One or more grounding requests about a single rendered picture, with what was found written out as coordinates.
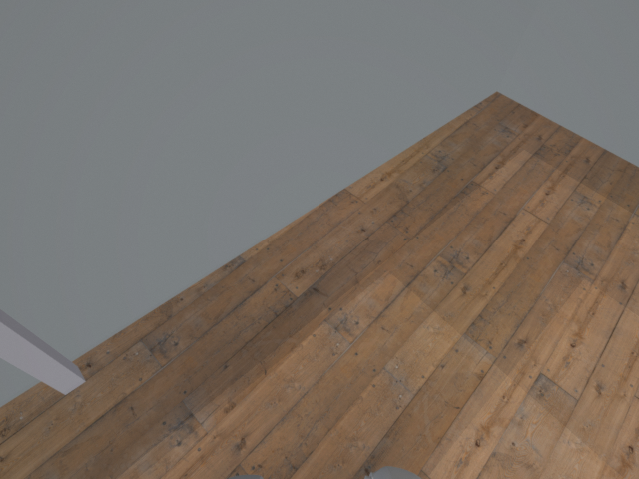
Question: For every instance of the panel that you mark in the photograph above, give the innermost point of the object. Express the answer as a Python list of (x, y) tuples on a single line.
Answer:
[(23, 349)]

